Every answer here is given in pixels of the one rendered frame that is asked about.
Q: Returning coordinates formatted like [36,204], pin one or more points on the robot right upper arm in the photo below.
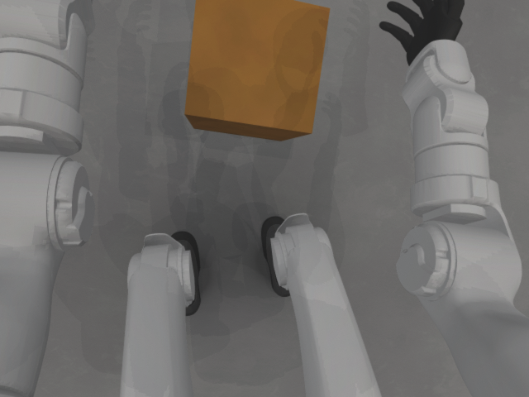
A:
[466,278]

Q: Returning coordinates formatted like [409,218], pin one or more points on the robot left forearm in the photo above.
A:
[43,48]

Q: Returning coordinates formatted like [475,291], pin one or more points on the robot right thigh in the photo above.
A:
[335,361]

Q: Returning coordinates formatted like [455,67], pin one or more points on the robot right hand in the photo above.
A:
[441,22]

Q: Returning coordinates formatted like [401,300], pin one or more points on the robot right forearm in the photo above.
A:
[450,146]

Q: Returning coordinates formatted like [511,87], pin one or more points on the robot left upper arm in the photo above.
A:
[46,207]

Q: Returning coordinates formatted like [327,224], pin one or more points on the left robot shin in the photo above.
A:
[150,240]

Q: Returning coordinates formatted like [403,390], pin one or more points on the carton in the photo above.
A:
[255,67]

